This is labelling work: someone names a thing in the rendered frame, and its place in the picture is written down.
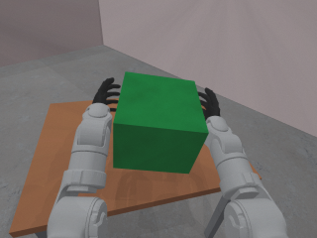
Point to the right robot hand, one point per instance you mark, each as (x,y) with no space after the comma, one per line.
(212,104)

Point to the left robot hand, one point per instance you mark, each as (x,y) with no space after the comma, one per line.
(102,94)

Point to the carton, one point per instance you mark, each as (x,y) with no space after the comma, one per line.
(159,124)

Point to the robot left forearm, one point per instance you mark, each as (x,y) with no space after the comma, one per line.
(86,169)

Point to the robot right upper arm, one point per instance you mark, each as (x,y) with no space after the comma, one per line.
(253,218)

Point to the table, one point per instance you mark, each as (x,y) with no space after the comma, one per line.
(125,190)

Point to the robot right forearm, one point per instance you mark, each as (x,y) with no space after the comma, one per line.
(237,179)

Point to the robot left upper arm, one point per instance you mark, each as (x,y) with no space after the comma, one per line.
(79,217)

